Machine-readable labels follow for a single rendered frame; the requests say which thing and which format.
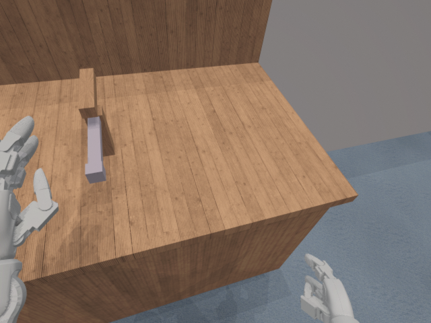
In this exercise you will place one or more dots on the left robot hand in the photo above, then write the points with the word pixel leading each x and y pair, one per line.
pixel 16 150

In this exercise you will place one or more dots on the tap lever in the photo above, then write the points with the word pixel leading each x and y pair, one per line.
pixel 94 169

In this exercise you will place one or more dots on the counter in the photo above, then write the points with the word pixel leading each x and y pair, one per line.
pixel 211 176

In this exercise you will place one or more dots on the right robot hand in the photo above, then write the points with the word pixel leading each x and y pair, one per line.
pixel 331 299

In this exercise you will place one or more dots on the left robot forearm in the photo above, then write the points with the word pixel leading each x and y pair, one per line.
pixel 12 290

